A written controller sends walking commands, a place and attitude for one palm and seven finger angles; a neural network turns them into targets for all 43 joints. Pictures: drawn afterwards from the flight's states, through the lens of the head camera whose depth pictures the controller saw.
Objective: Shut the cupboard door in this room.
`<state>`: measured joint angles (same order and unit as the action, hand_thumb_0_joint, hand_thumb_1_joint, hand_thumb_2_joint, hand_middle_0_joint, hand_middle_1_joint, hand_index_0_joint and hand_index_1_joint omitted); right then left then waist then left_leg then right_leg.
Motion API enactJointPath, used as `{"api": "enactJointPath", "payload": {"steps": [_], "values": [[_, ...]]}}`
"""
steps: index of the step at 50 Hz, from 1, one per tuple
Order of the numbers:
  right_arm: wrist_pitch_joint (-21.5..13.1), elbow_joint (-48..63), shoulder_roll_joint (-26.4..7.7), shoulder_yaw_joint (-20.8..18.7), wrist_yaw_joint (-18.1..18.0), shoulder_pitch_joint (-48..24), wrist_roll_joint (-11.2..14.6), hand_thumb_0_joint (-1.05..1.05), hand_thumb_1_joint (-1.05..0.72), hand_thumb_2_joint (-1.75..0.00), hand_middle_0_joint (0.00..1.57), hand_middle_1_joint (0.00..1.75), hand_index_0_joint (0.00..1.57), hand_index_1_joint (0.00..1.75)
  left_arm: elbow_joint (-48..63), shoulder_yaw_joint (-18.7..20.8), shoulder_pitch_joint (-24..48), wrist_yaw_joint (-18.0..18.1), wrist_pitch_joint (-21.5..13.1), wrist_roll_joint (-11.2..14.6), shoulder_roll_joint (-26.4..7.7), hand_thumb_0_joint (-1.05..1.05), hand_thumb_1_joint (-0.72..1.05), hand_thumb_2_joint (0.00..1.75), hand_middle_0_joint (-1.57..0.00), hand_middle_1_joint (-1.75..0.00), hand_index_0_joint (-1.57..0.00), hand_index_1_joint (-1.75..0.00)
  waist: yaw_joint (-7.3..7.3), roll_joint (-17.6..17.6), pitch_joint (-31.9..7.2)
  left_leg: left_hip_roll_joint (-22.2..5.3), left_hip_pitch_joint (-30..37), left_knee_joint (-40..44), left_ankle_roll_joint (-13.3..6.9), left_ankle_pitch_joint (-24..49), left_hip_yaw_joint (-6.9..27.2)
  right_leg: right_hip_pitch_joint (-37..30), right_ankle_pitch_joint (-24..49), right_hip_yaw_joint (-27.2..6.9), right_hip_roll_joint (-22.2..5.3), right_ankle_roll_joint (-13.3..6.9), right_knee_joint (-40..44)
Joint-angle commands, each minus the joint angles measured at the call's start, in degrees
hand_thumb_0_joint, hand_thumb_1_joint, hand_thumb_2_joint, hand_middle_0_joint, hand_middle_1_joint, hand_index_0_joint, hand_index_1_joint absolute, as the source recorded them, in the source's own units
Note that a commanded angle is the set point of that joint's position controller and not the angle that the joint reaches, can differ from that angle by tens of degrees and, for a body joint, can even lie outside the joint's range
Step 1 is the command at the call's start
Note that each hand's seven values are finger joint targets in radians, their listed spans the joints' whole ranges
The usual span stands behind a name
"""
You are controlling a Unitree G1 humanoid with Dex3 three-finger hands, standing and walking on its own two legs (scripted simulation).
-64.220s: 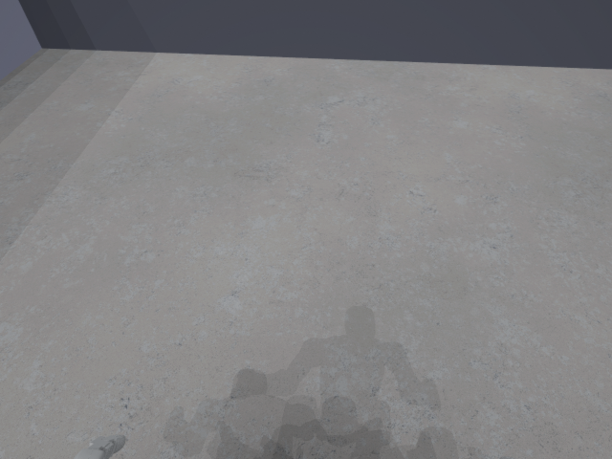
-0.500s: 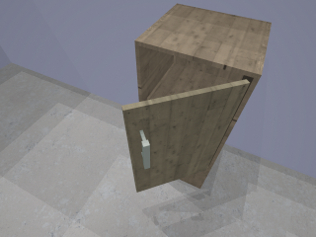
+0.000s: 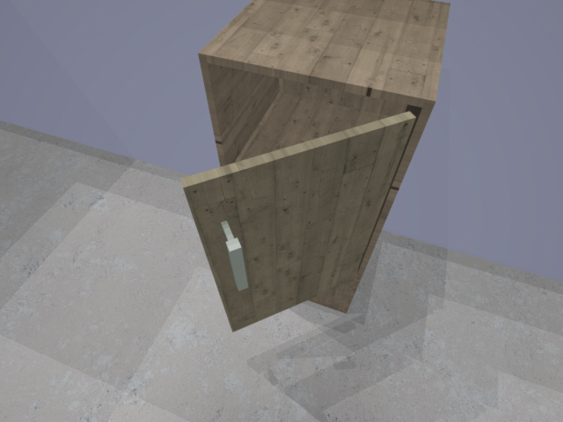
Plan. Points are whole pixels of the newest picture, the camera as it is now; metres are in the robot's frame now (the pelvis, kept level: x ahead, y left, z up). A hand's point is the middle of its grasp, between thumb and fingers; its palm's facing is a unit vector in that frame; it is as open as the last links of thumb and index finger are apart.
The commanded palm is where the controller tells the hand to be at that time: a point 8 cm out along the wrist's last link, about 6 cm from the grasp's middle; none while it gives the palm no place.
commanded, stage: walk to a spot facing it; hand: left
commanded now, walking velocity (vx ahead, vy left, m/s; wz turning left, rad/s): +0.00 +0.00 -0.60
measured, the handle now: (234, 257) +0.37 +0.12 -0.04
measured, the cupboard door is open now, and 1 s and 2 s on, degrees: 44 44 55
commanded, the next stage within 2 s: none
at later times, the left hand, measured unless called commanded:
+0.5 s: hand out of the picture +0.07 +0.11 -0.14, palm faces -0.10 -0.95 -0.29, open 7.4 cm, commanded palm none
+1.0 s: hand (195, 387) +0.18 +0.17 -0.17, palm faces -0.39 -0.88 -0.28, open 7.4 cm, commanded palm none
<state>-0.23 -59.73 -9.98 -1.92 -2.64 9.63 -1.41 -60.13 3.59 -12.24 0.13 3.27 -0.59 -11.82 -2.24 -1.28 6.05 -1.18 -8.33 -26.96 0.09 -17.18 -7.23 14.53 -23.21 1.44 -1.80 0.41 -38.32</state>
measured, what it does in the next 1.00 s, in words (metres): steps on the spot, turning right: left foot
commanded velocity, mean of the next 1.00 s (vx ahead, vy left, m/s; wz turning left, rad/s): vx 0.00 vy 0.00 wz -0.60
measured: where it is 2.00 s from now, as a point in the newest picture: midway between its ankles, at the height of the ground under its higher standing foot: outside the picture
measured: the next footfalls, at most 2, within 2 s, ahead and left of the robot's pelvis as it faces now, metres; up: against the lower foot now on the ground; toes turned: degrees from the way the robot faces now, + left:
left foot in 0.98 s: +0.14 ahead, +0.07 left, +0.00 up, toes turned -35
right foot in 1.48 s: +0.08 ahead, -0.18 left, +0.00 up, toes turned -55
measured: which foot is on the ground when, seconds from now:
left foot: down 0.00-0.14, up 0.16-0.96, down 0.98-1.00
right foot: down 0.00-0.98, up 1.00-1.00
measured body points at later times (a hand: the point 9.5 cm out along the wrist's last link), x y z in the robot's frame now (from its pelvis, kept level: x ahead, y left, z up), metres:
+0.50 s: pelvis +0.01 -0.08 +0.01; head +0.06 -0.13 +0.45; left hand +0.07 +0.16 -0.12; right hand +0.09 -0.36 -0.15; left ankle +0.03 +0.13 -0.63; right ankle -0.01 -0.10 -0.73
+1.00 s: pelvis +0.07 -0.02 +0.00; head +0.13 -0.04 +0.44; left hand +0.21 +0.21 -0.15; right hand +0.09 -0.31 -0.12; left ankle +0.11 +0.09 -0.74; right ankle -0.01 -0.11 -0.73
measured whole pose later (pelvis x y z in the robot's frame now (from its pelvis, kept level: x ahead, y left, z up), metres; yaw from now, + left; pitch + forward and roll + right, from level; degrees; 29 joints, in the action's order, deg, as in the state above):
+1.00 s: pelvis +0.07 -0.02 +0.00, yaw -30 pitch +4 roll +0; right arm 0.8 -46.3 -11.5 -1.9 -1.3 4.3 -0.3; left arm -50.6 5.0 -17.7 0.6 2.7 -0.5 -15.4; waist -3.7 -2.2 4.2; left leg 2.1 -16.8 -30.0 0.5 -17.1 4.7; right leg 17.9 -21.2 -17.7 11.3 -2.3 -36.0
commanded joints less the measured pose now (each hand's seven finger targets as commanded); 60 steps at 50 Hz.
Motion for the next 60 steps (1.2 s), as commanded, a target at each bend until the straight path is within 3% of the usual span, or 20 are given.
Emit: {"api": "enactJointPath", "payload": {"steps": [1,3,5,6,7,8,9,13,19,22,32,43,46,47,48,49,50,53,56,60], "values": [[0.1,3.8,-11.0,-3.6,-0.4,3.4,-0.3,0.00,-0.90,-0.90,0.20,0.30,0.20,0.30,7.0,1.6,0.9,-0.1,-0.2,-0.5,-3.6,0.00,0.90,0.90,-0.20,-0.30,-0.20,-0.30,2.08,11.1,-2.2,-20.0,3.5,7.5,-10.9,24.1,12.8,10.7,-8.1,-0.5,-1.2,0.6,-13.1],[0.4,5.2,-11.3,-3.9,-0.1,0.7,-0.4,0.00,-0.90,-0.90,0.20,0.30,0.20,0.30,7.4,1.7,-1.2,-0.5,-0.5,-0.4,-3.3,0.00,0.90,0.90,-0.20,-0.30,-0.20,-0.30,0.77,11.2,-3.4,-18.5,0.9,4.0,-8.5,23.9,8.5,5.4,-4.3,1.7,-1.2,0.6,-6.9],[0.8,6.1,-11.6,-4.2,0.2,-1.2,-0.1,0.00,-0.90,-0.90,0.20,0.30,0.20,0.30,6.1,2.3,-6.8,-0.7,-1.1,-0.5,-4.3,0.00,0.90,0.90,-0.20,-0.30,-0.20,-0.30,-2.06,6.3,-6.2,-15.6,-3.6,-5.6,-4.3,17.8,3.9,-4.3,8.1,3.0,-0.6,0.6,5.8],[1.2,6.9,-9.5,-3.9,0.6,-0.5,0.4,0.00,-0.90,-0.90,0.20,0.30,0.20,0.30,5.5,2.8,-9.9,-0.3,-2.0,-0.9,-8.2,0.00,0.90,0.90,-0.20,-0.30,-0.20,-0.30,-3.40,-5.9,-7.5,-10.2,-9.2,-18.3,0.2,6.3,-0.3,-9.9,19.5,-4.3,-6.1,-0.8,16.7],[1.3,9.7,-5.0,-2.9,1.0,-1.9,0.4,0.00,-0.90,-0.90,0.20,0.30,0.20,0.30,5.7,3.9,-10.8,0.6,-2.6,-1.1,-14.5,0.00,0.90,0.90,-0.20,-0.30,-0.20,-0.30,-3.61,-23.2,-5.2,-1.6,-23.8,-33.5,3.6,-17.9,-0.9,-12.2,37.4,-25.5,-19.3,-6.4,20.0],[2.0,10.5,-7.0,-3.2,0.7,-3.5,0.6,0.00,-0.90,-0.90,0.20,0.30,0.20,0.30,6.3,3.8,-11.0,1.2,-2.3,-0.1,-13.4,0.00,0.90,0.90,-0.20,-0.30,-0.20,-0.30,-3.65,-16.3,-5.7,-1.9,-22.1,-39.0,2.9,-18.9,7.2,-7.9,38.6,-27.4,-20.7,-11.1,20.7],[2.3,10.1,-6.8,-3.4,0.7,-3.2,0.6,0.00,-0.90,-0.90,0.20,0.30,0.20,0.30,7.2,4.0,-7.4,1.7,-2.3,-0.1,-11.6,0.00,0.90,0.90,-0.20,-0.30,-0.20,-0.30,-1.83,-12.1,-3.7,-3.7,-22.7,-40.8,2.5,-14.7,8.6,-6.3,33.7,-23.9,-18.7,-11.9,20.6],[2.0,8.9,-6.8,-3.2,1.2,-4.0,0.1,0.00,-0.90,-0.90,0.20,0.30,0.20,0.30,9.3,3.4,-5.2,1.3,-2.9,0.0,-9.5,0.00,0.90,0.90,-0.20,-0.30,-0.20,-0.30,-0.73,-2.6,-5.4,-3.4,-24.4,-42.0,3.7,-4.3,9.5,-8.4,35.4,-20.1,-12.3,-8.8,17.5],[2.7,9.9,-7.5,-3.2,0.8,-4.1,0.4,0.00,-0.90,-0.90,0.20,0.30,0.20,0.30,9.5,3.9,-9.2,1.6,-3.5,0.1,-10.1,0.00,0.90,0.90,-0.20,-0.30,-0.20,-0.30,-1.01,-3.8,-9.7,-2.7,-28.7,-42.2,4.9,0.0,11.4,-15.7,41.6,-19.4,-9.1,-1.1,16.0],[2.8,11.2,-8.2,-3.0,0.6,-6.4,0.4,0.00,-0.90,-0.90,0.20,0.30,0.20,0.30,9.9,3.9,-10.5,1.5,-3.4,0.0,-9.7,0.00,0.90,0.90,-0.20,-0.30,-0.20,-0.30,-1.50,-4.6,-8.6,-2.0,-29.7,-41.9,5.2,0.1,12.3,-14.9,41.6,-21.6,-8.3,0.0,16.7],[2.4,15.5,-8.7,-2.5,0.8,-10.9,0.5,0.00,-0.90,-0.90,0.20,0.30,0.20,0.30,11.5,3.8,-11.7,1.4,-3.0,-0.3,-10.7,0.00,0.90,0.90,-0.20,-0.30,-0.20,-0.30,-2.41,-3.8,-6.3,-0.6,-28.8,-35.5,4.9,-1.6,13.7,-11.9,34.0,-29.6,-7.6,-4.3,17.4],[0.9,18.8,-7.6,-2.0,0.9,-11.1,1.5,0.00,-0.90,-0.90,0.20,0.30,0.20,0.30,13.5,3.9,-9.4,1.9,-2.2,-0.7,-13.1,0.00,0.90,0.90,-0.20,-0.30,-0.20,-0.30,-2.23,-4.9,-10.1,2.5,-18.0,-17.2,3.2,-6.3,12.8,-11.2,40.4,-35.5,-6.0,-10.1,13.0],[0.3,17.7,-8.0,-2.3,0.9,-5.2,1.6,0.00,-0.90,-0.90,0.20,0.30,0.20,0.30,14.4,3.8,-5.6,1.7,-2.0,-0.5,-14.0,0.00,0.90,0.90,-0.20,-0.30,-0.20,-0.30,0.81,-4.4,-11.8,3.1,-6.4,-3.4,2.5,-0.5,12.2,-5.5,37.1,-34.2,-3.7,-7.4,9.7],[-0.1,16.5,-8.9,-2.6,0.6,-1.1,1.6,0.00,-0.90,-0.90,0.20,0.30,0.20,0.30,14.9,3.7,-4.1,1.6,-2.0,-0.2,-13.4,0.00,0.90,0.90,-0.20,-0.30,-0.20,-0.30,2.79,-3.4,-13.5,0.6,3.3,3.3,1.6,4.5,13.7,0.9,31.2,-31.7,-1.3,-5.1,6.0],[-0.6,16.4,-12.4,-3.3,0.2,1.1,1.1,0.00,-0.90,-0.90,0.20,0.30,0.20,0.30,15.6,3.3,-5.2,1.3,-2.1,0.4,-10.9,0.00,0.90,0.90,-0.20,-0.30,-0.20,-0.30,3.12,4.8,-14.8,-9.2,12.9,8.1,-2.0,5.0,23.9,11.1,16.6,-25.3,5.5,-2.4,0.1],[-0.5,17.3,-16.1,-4.2,0.5,1.4,0.9,0.00,-0.90,-0.90,0.20,0.30,0.20,0.30,15.8,2.7,-6.9,0.5,-2.3,0.6,-9.0,0.00,0.90,0.90,-0.20,-0.30,-0.20,-0.30,2.14,16.9,-14.4,-22.8,15.7,9.6,-7.4,12.8,35.9,19.6,-11.8,-15.1,10.2,0.3,-12.1],[0.0,17.9,-15.5,-3.7,0.8,0.6,0.7,0.00,-0.90,-0.90,0.20,0.30,0.20,0.30,15.7,3.1,-6.4,0.4,-2.4,-0.1,-10.2,0.00,0.90,0.90,-0.20,-0.30,-0.20,-0.30,1.89,14.1,-10.2,-26.5,9.6,9.4,-11.4,16.5,35.6,20.5,-13.7,-9.4,6.5,2.1,-20.6],[-0.1,17.4,-11.0,-2.3,0.2,-0.9,-0.1,0.00,-0.90,-0.90,0.20,0.30,0.20,0.30,14.2,3.5,-3.6,-0.6,-1.9,-0.7,-10.2,0.00,0.90,0.90,-0.20,-0.30,-0.20,-0.30,1.10,11.3,-5.9,-17.8,3.6,7.6,-9.3,27.5,22.0,20.7,-5.9,-6.5,2.8,3.7,-30.6],[-0.4,15.8,-11.1,-2.3,0.2,2.7,-0.2,0.00,-0.90,-0.90,0.20,0.30,0.20,0.30,15.3,2.4,-0.8,-1.6,-1.4,-0.3,-8.0,0.00,0.90,0.90,-0.20,-0.30,-0.20,-0.30,1.64,8.9,-6.0,-15.2,7.4,5.2,-7.7,37.9,13.6,21.7,-3.4,-3.0,1.2,4.1,-29.0],[-0.7,13.7,-11.2,-2.5,0.4,8.2,0.3,0.00,-0.90,-0.90,0.20,0.30,0.20,0.30,16.4,1.8,4.0,-2.1,-1.0,-0.4,-6.7,0.00,0.90,0.90,-0.20,-0.30,-0.20,-0.30,3.37,11.5,-5.0,-14.6,9.7,4.3,-6.2,45.8,8.5,22.6,1.0,0.0,-0.1,4.4,-25.4]]}}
